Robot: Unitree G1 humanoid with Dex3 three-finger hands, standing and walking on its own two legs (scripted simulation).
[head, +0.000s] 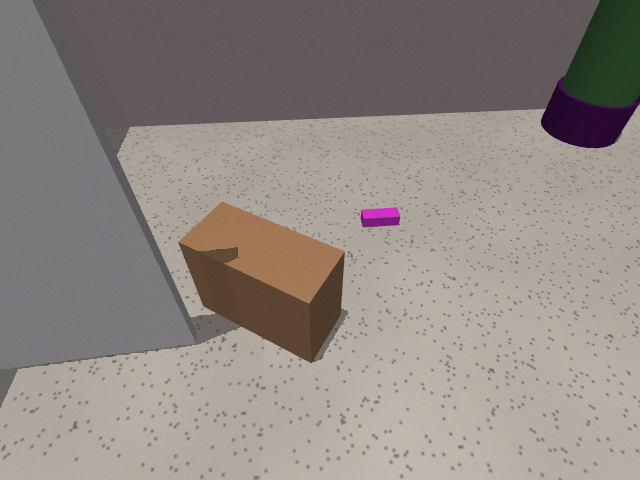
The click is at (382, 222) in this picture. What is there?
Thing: lying carton
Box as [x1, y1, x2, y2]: [361, 207, 399, 226]
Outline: 396,207 362,209 362,225 376,226 398,224 399,214
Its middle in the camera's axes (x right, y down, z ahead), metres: +0.27 -0.10 +1.77
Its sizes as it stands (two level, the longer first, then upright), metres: 0.163 0.060 0.053
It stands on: the floor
